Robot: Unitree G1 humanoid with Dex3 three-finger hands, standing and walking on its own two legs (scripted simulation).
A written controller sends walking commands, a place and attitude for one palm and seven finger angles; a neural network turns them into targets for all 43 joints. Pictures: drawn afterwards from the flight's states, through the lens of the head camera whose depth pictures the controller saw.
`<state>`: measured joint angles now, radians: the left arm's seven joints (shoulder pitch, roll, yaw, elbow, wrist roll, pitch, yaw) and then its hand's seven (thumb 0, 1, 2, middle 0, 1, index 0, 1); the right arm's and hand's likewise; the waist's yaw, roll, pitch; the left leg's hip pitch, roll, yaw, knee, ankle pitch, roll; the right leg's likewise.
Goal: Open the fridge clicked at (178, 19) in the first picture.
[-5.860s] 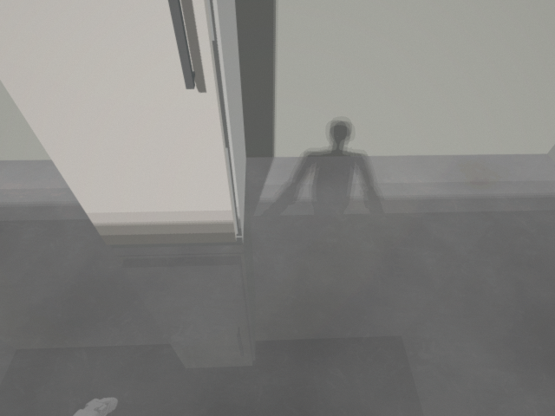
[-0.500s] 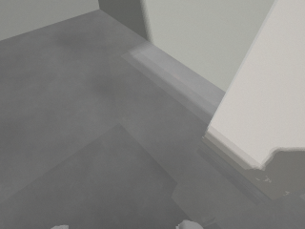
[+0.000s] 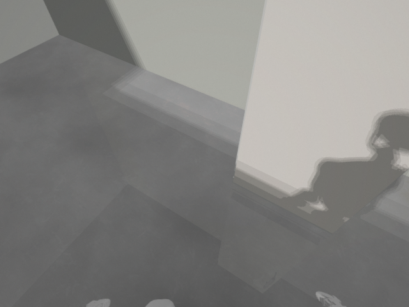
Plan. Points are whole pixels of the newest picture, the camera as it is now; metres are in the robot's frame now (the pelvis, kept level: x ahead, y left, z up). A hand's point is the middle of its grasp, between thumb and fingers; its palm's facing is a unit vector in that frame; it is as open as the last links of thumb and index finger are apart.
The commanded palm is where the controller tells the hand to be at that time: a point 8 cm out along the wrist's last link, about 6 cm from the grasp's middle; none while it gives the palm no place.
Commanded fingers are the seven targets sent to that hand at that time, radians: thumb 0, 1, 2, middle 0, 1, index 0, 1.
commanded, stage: turn to face it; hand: right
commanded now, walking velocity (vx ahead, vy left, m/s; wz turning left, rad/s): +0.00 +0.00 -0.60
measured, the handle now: out of the picture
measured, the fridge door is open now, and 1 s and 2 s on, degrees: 0 0 0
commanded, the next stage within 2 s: take the last steps up to it in 0.68 s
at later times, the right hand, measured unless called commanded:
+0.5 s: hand out of the picture -0.04 -0.24 -0.19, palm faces +0.33 +0.91 -0.24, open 7.4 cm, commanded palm none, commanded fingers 0.00 -0.90 -0.90 0.20 0.30 0.20 0.30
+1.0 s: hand out of the picture -0.04 -0.20 -0.16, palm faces +0.44 +0.87 -0.22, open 7.3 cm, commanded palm none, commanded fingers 0.00 -0.90 -0.90 0.20 0.30 0.20 0.30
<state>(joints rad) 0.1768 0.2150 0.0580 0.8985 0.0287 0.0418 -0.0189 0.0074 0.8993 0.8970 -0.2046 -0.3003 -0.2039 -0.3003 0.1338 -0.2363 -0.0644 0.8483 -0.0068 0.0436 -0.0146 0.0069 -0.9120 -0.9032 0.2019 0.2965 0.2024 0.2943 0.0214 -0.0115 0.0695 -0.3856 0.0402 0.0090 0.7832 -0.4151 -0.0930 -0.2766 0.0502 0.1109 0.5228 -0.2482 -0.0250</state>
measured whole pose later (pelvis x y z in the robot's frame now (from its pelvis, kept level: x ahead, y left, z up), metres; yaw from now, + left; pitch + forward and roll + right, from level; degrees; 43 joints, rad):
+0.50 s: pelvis -0.01 -0.03 -0.01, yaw -17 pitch +0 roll +0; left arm 0.17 0.23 0.06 0.93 0.02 0.03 -0.03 0.01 0.91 0.90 -0.20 -0.30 -0.20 -0.30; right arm 0.24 -0.26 -0.07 0.94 -0.02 0.06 -0.03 0.01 -0.91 -0.90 0.21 0.30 0.21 0.29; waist -0.02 0.06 0.09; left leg -0.35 0.16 0.12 0.88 -0.53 -0.08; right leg -0.31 -0.02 -0.09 0.66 -0.33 -0.03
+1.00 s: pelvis -0.02 -0.01 +0.00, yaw -24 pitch -2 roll +0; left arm 0.28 0.19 0.05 1.03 0.03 0.04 -0.01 0.01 0.91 0.90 -0.20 -0.30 -0.20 -0.30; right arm 0.27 -0.15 -0.03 0.98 -0.03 -0.01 -0.01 0.00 -0.91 -0.90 0.20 0.30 0.20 0.29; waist 0.00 -0.04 0.00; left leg -0.17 0.03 0.08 0.51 -0.30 0.00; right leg -0.36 0.04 0.01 0.75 -0.41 -0.02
